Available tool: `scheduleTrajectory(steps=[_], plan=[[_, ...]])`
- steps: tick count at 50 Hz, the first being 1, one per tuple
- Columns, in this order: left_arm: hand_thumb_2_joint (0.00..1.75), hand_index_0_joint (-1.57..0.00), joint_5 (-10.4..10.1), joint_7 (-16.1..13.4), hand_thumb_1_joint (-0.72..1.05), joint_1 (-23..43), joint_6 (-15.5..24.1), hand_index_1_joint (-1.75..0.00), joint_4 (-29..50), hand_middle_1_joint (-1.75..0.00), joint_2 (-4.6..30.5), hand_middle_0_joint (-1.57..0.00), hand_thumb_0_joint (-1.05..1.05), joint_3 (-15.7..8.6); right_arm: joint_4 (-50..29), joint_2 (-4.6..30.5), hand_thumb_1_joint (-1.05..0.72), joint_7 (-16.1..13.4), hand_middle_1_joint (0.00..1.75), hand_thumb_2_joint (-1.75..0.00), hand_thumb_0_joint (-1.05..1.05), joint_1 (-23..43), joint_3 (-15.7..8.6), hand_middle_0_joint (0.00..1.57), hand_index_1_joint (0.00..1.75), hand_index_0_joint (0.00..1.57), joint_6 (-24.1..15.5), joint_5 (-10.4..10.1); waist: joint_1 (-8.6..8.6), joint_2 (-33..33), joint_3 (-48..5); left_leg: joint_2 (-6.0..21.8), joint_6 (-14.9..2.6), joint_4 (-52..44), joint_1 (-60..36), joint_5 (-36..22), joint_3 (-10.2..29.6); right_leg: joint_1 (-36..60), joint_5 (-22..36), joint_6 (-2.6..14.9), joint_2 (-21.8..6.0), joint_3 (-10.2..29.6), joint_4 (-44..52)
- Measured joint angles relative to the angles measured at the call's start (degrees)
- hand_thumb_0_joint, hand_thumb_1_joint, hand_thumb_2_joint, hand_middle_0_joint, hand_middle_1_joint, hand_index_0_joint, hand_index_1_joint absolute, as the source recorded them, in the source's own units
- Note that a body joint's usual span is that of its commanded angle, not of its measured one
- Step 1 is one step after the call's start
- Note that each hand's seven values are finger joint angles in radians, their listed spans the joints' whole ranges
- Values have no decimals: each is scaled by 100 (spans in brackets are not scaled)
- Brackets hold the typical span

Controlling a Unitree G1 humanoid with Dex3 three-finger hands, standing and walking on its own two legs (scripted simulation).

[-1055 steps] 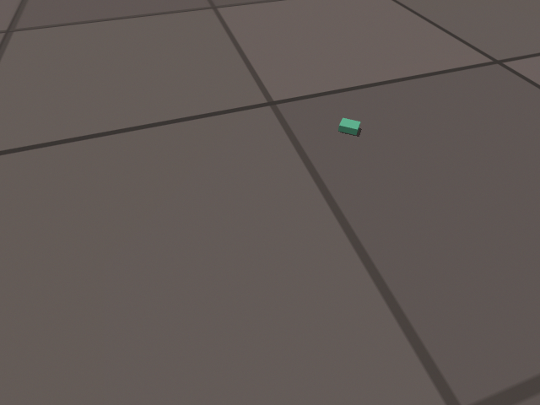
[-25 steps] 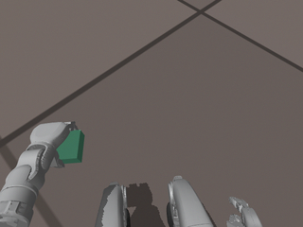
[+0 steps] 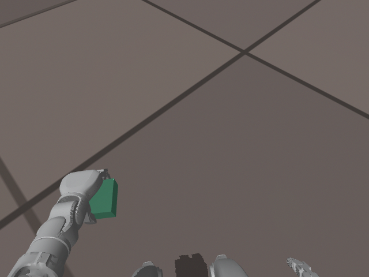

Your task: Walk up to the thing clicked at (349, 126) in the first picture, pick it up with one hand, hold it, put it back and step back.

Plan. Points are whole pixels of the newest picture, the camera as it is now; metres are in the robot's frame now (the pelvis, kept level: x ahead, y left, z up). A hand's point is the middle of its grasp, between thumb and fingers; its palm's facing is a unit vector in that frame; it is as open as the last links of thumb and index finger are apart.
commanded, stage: lift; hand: left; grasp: from above
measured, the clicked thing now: (92, 199) +0.34 +0.23 -0.10
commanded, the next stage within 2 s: hold in 0.12 s
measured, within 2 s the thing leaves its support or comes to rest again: neither
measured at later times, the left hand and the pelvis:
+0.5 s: hand (84, 186) +0.34 +0.22 -0.03, palm faces -0.48 -0.04 -0.88, open 11.3 cm; pelvis +0.04 +0.00 +0.04, yaw +0 degrees
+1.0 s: hand (80, 192) +0.32 +0.22 +0.00, palm faces -0.48 -0.03 -0.88, open 11.3 cm; pelvis +0.02 +0.00 +0.05, yaw -1 degrees
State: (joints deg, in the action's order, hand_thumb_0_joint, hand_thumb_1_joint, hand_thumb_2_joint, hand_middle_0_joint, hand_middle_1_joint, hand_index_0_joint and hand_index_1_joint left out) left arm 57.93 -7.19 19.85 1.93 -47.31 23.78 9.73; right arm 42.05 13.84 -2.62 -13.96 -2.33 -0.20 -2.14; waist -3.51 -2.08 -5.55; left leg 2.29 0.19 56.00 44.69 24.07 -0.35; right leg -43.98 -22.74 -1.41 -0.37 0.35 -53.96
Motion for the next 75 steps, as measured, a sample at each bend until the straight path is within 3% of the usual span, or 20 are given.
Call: scheduleTrajectory(steps=[8,17,32,75], plan=[[63,-59,-47,236,-16,-255,34,-56,242,-61,-26,-53,-2,72,-48,17,-91,-29,30,-90,1,-21,-44,20,30,21,76,-20,71,6,110,-19,9,-638,-642,-147,-61,604,131,6,-17,40,587],[64,-59,80,221,-17,-277,56,-57,288,-61,-64,-53,-2,122,-10,18,-90,-18,30,-90,1,59,-76,20,30,21,177,-20,144,37,102,-38,19,-1121,-1196,-240,-62,1153,205,11,-35,27,1046],[64,-59,33,721,-17,-504,112,-57,701,-62,6,-53,-2,160,-197,58,-90,-23,30,-89,1,118,-90,20,30,21,378,-62,219,3,151,-59,5,-1667,-1841,-391,-144,1750,352,-1,-51,96,1542],[63,-57,-123,1011,-15,-738,180,-58,1269,-63,30,-52,-2,209,-282,83,-91,-144,30,-90,1,393,58,20,30,20,464,-126,369,-93,481,-69,42,-2514,-2685,-984,-191,2501,870,47,-45,136,2226]])
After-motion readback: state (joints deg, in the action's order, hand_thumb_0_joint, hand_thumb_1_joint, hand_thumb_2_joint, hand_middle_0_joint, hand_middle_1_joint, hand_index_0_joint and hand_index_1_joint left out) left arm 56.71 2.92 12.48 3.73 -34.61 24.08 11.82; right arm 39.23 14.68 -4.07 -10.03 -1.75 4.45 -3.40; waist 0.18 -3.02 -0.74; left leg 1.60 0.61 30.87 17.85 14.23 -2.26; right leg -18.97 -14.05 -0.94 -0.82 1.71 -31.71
